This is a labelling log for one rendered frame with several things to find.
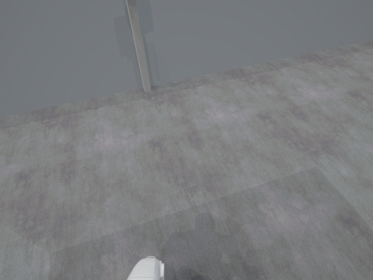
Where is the panel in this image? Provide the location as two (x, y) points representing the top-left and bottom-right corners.
(126, 0), (152, 93)

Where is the robot left thigh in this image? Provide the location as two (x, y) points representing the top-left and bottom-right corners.
(127, 258), (164, 280)

